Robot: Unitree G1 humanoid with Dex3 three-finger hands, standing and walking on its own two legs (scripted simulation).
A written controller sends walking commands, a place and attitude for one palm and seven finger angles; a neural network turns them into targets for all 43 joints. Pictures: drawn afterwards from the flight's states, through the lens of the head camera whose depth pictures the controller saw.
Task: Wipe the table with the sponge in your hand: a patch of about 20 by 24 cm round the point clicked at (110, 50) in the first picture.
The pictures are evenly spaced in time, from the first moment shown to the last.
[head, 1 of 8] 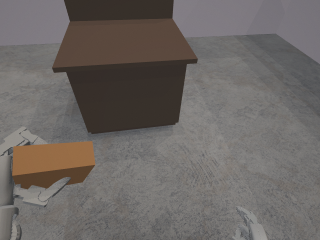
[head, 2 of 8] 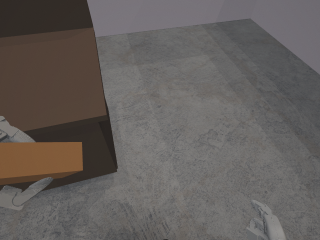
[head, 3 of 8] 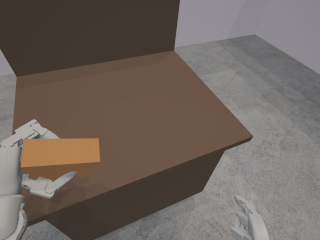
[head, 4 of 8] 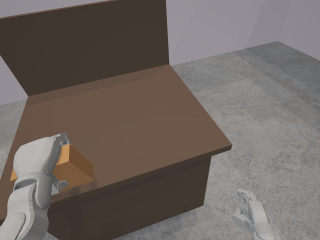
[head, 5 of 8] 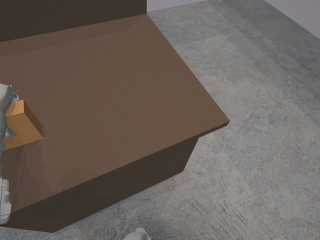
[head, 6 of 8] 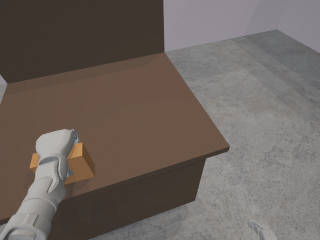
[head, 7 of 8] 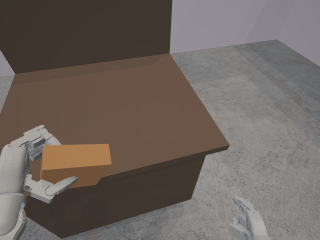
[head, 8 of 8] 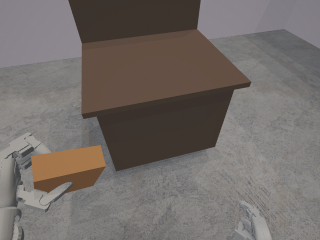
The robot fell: no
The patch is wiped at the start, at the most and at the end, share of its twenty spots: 0.00 1.00 1.00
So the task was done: yes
